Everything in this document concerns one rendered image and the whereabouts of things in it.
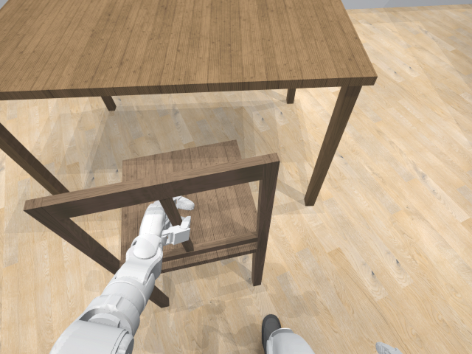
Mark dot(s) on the left robot hand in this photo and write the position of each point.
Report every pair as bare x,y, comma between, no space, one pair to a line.
156,222

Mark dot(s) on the chair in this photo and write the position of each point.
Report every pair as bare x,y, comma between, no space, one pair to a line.
224,222

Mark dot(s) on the table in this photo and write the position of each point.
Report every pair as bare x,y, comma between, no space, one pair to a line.
103,48

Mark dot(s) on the robot right shin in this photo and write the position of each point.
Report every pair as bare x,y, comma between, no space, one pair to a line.
281,330

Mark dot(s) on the robot left forearm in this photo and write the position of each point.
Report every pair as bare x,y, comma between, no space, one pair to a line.
125,297

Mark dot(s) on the left robot upper arm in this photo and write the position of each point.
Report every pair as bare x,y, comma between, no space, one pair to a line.
92,338

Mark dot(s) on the right robot foot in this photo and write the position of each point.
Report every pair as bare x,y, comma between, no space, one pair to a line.
270,324

